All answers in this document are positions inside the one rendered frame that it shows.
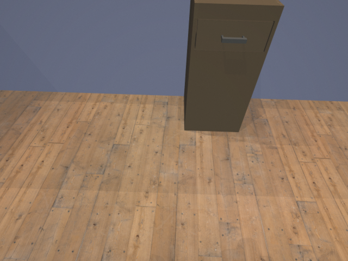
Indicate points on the drawer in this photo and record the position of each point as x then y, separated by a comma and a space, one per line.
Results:
209, 31

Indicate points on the cabinet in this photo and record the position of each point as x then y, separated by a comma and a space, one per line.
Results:
219, 83

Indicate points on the handle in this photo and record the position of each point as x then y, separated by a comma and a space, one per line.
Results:
242, 40

